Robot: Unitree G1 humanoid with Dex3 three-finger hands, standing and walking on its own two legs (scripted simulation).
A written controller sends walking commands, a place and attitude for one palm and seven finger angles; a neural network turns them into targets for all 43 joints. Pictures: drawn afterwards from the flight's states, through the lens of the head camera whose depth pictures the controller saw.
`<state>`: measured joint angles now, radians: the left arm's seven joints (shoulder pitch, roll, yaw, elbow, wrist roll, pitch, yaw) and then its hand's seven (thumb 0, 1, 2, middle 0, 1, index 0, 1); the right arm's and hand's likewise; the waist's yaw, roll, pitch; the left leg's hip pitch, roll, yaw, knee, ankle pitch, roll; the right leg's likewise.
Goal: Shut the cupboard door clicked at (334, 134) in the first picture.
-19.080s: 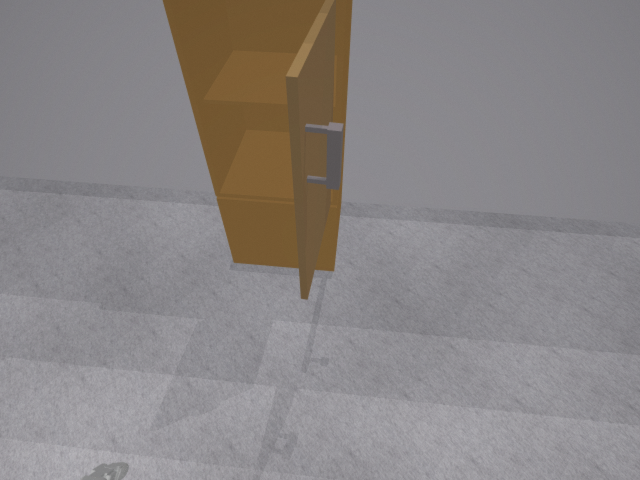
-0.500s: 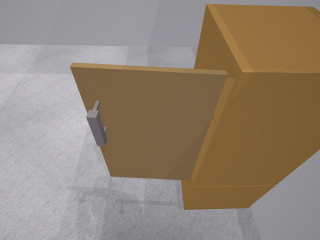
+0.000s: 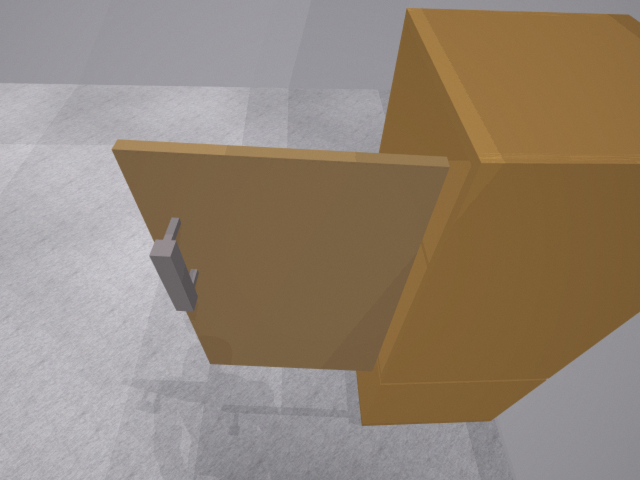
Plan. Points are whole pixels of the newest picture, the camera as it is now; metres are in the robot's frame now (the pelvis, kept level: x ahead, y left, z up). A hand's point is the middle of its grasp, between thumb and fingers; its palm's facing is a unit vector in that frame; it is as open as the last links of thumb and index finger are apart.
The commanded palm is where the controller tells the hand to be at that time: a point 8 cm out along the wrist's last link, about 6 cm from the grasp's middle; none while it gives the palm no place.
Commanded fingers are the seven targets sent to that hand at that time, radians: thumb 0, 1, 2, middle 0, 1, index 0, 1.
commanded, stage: come to a stop and stand still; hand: left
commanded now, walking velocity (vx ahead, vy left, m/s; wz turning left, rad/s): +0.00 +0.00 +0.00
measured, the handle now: (180, 265) +0.37 +0.22 +0.04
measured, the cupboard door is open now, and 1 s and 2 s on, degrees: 86 86 86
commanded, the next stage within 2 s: look again from close up in 0.08 s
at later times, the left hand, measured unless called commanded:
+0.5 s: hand out of the picture +0.02 +0.19 -0.17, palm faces +0.00 -0.97 -0.24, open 7.3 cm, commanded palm none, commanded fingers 0.00 0.90 0.90 -0.20 -0.30 -0.20 -0.30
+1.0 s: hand out of the picture -0.01 +0.18 -0.18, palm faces +0.01 -0.97 -0.23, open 7.3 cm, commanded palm none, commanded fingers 0.00 0.90 0.90 -0.20 -0.30 -0.20 -0.30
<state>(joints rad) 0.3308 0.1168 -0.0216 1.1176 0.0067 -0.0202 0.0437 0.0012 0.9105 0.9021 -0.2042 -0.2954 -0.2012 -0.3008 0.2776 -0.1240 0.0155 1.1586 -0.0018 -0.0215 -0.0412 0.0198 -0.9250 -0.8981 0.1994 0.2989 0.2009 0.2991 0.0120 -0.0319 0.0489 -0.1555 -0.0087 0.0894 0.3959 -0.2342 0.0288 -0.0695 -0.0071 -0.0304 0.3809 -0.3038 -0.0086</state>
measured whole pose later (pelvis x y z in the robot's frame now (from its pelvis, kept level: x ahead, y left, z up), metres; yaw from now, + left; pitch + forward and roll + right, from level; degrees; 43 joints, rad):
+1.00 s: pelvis -0.01 +0.00 -0.01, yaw -1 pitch +0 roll +1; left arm 0.28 0.16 -0.01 1.05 0.01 0.01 0.04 0.00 0.91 0.90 -0.21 -0.30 -0.20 -0.30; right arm 0.21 -0.17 0.00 1.07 0.00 0.00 -0.03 0.01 -0.91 -0.90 0.20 0.30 0.20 0.30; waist 0.02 -0.01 0.08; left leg -0.21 -0.01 0.11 0.47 -0.26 0.03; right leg -0.17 -0.01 0.00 0.52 -0.35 -0.01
